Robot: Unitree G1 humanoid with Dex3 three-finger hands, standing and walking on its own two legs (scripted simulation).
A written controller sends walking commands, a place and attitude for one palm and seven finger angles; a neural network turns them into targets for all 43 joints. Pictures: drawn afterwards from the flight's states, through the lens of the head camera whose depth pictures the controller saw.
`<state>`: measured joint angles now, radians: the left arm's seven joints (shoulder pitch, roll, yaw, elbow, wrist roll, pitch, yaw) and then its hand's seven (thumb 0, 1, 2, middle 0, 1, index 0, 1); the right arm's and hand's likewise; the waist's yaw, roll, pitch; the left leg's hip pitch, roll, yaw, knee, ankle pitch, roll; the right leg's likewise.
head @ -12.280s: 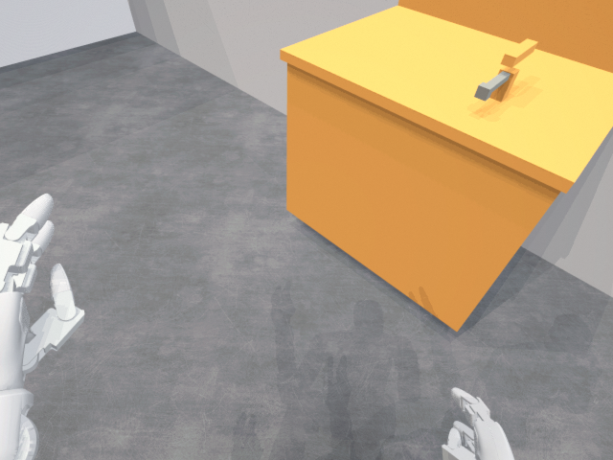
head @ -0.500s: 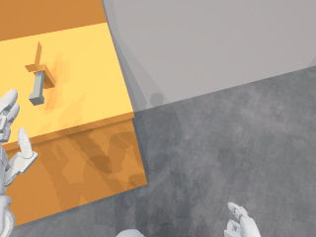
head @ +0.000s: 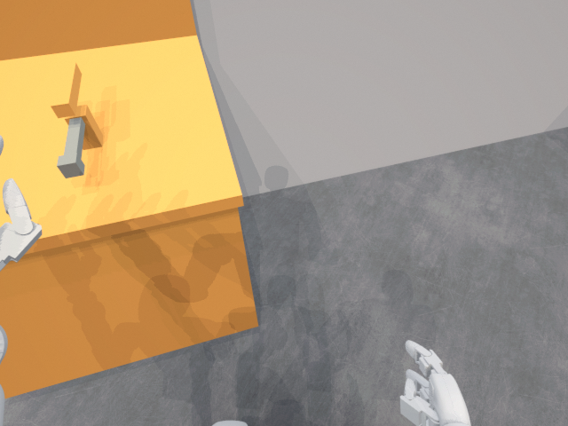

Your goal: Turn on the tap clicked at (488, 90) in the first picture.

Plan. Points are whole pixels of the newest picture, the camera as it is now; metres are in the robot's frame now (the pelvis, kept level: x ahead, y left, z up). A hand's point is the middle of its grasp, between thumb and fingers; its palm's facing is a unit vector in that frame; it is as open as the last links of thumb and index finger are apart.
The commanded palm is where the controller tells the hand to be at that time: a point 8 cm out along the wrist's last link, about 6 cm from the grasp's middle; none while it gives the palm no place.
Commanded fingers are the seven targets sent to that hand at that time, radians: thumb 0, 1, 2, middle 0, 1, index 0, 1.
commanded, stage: come to a stop and stand still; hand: left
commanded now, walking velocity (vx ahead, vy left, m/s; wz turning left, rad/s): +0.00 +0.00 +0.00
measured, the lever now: (71, 165) +0.44 +0.41 +0.08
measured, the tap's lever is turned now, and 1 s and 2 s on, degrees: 0 0 0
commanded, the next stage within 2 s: look again from close up in 0.98 s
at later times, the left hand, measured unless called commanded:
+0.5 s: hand (35, 264) +0.23 +0.29 +0.16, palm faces +0.35 -0.86 -0.36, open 7.4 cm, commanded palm +0.16 +0.32 +0.18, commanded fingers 0.00 0.90 0.90 -0.20 -0.30 -0.20 -0.30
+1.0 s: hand (41, 239) +0.26 +0.30 +0.16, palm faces +0.37 -0.86 -0.36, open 7.4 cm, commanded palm +0.19 +0.33 +0.18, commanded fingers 0.00 0.90 0.90 -0.20 -0.30 -0.20 -0.30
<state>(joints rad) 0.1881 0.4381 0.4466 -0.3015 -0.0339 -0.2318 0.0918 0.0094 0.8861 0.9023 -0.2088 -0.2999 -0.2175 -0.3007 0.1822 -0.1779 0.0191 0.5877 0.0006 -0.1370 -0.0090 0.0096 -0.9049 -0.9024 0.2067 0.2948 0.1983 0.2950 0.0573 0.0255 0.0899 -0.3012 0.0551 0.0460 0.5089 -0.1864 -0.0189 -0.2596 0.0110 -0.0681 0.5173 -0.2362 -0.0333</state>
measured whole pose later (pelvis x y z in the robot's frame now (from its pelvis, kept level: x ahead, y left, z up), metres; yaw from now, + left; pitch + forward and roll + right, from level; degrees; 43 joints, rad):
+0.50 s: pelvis +0.00 +0.04 +0.01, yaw -1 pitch -1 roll -2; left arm 0.39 0.37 0.35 -0.43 -0.01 -0.25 0.09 0.01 0.89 0.90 -0.20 -0.30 -0.21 -0.30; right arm 0.24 -0.19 0.03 0.59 -0.01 -0.17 -0.02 0.01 -0.90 -0.90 0.21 0.29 0.20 0.29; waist 0.02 -0.05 0.04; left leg -0.27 -0.02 0.01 0.44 -0.15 0.04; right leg -0.20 0.00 0.01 0.38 -0.17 0.01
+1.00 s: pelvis +0.04 +0.05 +0.01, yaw +0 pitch +0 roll -1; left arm 0.41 0.37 0.34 -0.44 -0.04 -0.20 0.09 0.01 0.89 0.90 -0.20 -0.30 -0.21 -0.30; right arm 0.18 -0.19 0.03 0.56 -0.01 -0.10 -0.03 0.01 -0.90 -0.90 0.21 0.29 0.20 0.30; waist 0.03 -0.02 0.02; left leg -0.24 -0.04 0.00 0.42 -0.19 0.05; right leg -0.15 -0.02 0.00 0.34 -0.19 0.03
